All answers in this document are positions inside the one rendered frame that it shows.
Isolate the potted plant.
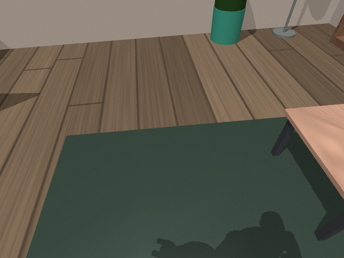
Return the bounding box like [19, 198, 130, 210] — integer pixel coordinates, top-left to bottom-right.
[210, 0, 247, 45]

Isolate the bookshelf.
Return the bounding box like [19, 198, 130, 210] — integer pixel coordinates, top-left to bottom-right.
[329, 14, 344, 51]

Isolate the coffee table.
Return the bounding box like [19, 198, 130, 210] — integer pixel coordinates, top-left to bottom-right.
[271, 104, 344, 241]

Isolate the floor lamp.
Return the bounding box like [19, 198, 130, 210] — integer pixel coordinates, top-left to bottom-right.
[272, 0, 297, 39]

